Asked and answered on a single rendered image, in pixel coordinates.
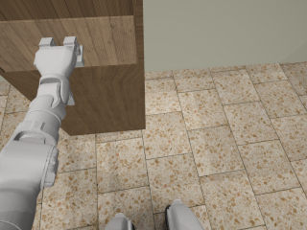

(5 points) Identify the left robot hand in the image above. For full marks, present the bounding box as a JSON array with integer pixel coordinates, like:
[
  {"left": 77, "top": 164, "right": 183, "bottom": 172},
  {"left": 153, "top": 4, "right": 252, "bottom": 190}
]
[{"left": 35, "top": 36, "right": 82, "bottom": 105}]

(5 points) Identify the drawer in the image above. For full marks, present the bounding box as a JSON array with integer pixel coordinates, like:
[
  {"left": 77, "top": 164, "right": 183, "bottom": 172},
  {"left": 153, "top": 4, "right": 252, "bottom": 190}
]
[{"left": 0, "top": 15, "right": 137, "bottom": 72}]

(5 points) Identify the left robot upper arm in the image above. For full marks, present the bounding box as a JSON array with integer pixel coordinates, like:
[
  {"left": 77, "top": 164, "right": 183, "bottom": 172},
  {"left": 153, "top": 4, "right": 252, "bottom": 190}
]
[{"left": 0, "top": 140, "right": 59, "bottom": 230}]

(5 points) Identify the right robot thigh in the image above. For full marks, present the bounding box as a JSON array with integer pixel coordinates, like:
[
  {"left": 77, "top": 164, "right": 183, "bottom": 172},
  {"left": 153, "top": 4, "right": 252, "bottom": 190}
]
[{"left": 167, "top": 203, "right": 204, "bottom": 230}]

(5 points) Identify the robot left forearm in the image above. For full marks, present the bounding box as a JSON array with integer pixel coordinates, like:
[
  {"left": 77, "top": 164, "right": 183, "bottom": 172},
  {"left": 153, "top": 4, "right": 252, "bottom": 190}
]
[{"left": 0, "top": 74, "right": 70, "bottom": 164}]

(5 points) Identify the cabinet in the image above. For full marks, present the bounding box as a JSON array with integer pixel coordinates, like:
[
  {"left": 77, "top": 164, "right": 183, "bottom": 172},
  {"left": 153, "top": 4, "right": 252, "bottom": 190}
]
[{"left": 0, "top": 0, "right": 146, "bottom": 136}]

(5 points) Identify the left robot thigh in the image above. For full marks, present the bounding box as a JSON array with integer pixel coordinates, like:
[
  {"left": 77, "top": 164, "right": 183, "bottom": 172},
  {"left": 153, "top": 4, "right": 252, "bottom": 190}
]
[{"left": 105, "top": 217, "right": 132, "bottom": 230}]

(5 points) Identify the robot thigh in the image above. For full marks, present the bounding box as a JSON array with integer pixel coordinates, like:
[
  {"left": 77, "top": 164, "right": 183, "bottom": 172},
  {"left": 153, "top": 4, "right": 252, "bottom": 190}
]
[
  {"left": 167, "top": 203, "right": 204, "bottom": 230},
  {"left": 105, "top": 217, "right": 132, "bottom": 230}
]

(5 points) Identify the handle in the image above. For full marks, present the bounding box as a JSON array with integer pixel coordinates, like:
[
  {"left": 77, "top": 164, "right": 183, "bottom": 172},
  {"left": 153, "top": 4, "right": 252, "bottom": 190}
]
[{"left": 34, "top": 45, "right": 84, "bottom": 69}]

